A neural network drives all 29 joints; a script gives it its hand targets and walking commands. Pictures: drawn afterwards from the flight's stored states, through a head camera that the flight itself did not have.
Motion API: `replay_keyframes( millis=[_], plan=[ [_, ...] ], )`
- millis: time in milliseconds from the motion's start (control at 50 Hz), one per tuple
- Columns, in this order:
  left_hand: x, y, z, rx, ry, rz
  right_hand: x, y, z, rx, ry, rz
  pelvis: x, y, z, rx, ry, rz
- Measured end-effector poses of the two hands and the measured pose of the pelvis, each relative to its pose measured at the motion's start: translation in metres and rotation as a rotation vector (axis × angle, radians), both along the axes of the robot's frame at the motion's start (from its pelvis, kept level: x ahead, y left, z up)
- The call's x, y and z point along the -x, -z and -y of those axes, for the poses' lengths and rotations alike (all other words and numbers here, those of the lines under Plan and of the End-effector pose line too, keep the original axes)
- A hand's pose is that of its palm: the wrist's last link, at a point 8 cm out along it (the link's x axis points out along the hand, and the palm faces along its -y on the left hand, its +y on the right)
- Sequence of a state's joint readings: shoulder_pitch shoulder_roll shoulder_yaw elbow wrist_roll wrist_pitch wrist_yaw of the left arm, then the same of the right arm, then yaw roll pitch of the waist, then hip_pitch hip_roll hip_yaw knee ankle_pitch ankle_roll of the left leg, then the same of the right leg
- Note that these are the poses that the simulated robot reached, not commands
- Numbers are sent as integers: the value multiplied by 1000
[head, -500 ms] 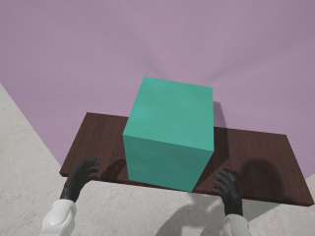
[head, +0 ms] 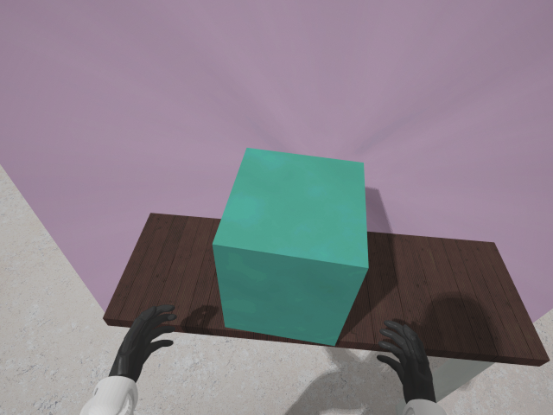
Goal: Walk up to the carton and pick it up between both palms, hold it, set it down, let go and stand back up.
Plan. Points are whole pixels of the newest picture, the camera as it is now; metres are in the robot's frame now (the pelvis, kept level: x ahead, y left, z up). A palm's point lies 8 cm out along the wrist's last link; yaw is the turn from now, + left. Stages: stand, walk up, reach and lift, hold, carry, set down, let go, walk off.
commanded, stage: set down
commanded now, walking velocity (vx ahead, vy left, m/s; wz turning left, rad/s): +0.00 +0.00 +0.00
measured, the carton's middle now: (291, 248) +0.39 +0.00 +0.00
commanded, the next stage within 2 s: let go in 0.92 s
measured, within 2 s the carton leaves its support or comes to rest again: neither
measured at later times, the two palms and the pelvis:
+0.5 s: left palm (140, 384) +0.18 +0.21 -0.06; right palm (437, 404) +0.17 -0.22 -0.07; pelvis +0.02 -0.01 +0.01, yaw -1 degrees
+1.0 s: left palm (149, 396) +0.17 +0.20 -0.08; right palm out of the picture +0.16 -0.24 -0.08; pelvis +0.02 -0.03 +0.01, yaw +0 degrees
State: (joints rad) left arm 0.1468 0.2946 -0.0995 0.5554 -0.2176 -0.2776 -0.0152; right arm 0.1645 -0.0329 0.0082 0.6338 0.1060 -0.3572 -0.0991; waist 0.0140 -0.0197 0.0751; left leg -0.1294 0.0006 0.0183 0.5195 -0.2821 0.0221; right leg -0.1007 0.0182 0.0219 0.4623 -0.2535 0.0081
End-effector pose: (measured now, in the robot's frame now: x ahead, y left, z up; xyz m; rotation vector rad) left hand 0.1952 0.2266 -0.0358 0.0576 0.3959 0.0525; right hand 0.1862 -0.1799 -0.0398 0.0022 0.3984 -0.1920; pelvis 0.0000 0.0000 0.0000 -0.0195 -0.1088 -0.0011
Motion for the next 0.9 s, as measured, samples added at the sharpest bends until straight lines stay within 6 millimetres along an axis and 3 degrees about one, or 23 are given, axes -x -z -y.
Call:
replay_keyframes(
  millis=[260, 400, 600, 720, 900],
  plan=[
    [21, 18, 9, -14, -26, -160, 24, 21, 22, 31, -16, -138, -12, -3, 3, -10, 18, 24],
    [23, 28, 12, -43, -33, -245, 20, 25, 31, 42, -45, -185, -15, -4, 9, -13, 18, 7],
    [15, 25, 15, -58, -30, -241, 12, 23, 40, 68, -66, -185, -21, -6, 19, -15, 5, -2],
    [21, 33, 17, -82, -42, -348, 15, 35, 48, 75, -89, -266, -23, -6, 21, -16, 6, 7],
    [28, 38, 24, -74, -50, -391, 23, 35, 58, 103, -104, -293, -21, -6, 24, -19, 4, 8]
  ],
)
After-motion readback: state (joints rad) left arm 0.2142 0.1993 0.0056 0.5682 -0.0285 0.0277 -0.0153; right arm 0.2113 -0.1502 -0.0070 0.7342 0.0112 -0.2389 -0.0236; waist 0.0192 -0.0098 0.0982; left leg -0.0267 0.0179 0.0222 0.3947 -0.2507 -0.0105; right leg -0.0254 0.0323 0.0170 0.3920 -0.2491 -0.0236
